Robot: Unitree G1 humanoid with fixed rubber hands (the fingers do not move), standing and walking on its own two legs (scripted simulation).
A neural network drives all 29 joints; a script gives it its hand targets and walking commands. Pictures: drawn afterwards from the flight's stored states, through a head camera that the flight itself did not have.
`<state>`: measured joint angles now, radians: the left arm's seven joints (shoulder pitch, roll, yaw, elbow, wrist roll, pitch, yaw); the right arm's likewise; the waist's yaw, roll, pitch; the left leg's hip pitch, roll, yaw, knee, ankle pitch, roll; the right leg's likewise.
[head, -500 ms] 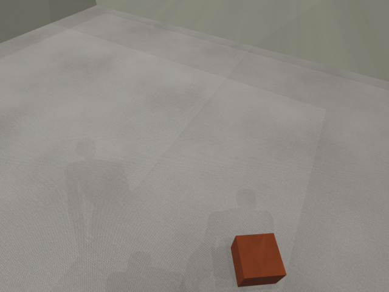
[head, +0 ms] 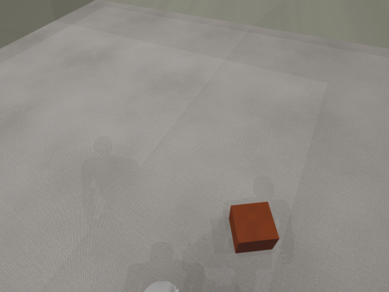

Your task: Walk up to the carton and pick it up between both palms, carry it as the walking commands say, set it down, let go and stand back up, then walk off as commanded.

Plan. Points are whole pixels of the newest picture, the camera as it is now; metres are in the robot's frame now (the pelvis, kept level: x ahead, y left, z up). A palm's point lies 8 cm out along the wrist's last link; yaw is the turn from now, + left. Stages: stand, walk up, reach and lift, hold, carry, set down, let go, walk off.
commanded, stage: walk off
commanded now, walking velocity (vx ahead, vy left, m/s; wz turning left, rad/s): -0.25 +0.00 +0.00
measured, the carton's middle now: (251, 227) +0.51 -0.25 -0.69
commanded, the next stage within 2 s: none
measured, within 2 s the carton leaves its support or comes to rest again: neither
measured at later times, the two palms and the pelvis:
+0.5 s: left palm out of the picture -0.14 +0.30 -0.14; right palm out of the picture -0.15 -0.22 -0.11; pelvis -0.16 +0.03 +0.01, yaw +1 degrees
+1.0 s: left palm out of the picture -0.26 +0.25 -0.10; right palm out of the picture -0.30 -0.28 -0.14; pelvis -0.32 -0.01 +0.01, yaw +0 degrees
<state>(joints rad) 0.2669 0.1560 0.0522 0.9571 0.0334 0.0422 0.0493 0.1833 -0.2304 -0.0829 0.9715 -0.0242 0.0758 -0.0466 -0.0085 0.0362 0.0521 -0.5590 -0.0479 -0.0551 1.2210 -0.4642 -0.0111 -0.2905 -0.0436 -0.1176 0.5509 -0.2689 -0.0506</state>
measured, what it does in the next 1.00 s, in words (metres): walks backwards: left foot, then right foot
